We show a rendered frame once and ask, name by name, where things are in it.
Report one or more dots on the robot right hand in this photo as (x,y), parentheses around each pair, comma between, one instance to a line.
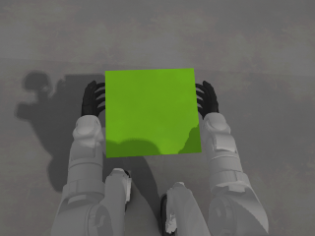
(209,103)

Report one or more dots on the carton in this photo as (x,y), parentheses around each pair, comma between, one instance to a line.
(151,112)

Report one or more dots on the robot right forearm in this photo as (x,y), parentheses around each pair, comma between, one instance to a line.
(226,174)

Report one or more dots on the robot right upper arm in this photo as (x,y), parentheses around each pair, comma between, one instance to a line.
(231,215)

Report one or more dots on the left robot thigh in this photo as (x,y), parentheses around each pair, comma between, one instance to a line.
(117,191)

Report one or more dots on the left robot shin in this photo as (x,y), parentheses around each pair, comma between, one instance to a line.
(116,171)

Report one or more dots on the robot left forearm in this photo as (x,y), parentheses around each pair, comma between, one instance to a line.
(84,182)

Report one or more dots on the robot left hand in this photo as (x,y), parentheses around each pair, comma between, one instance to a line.
(90,102)

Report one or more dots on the robot left upper arm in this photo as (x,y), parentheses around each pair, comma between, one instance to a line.
(89,220)

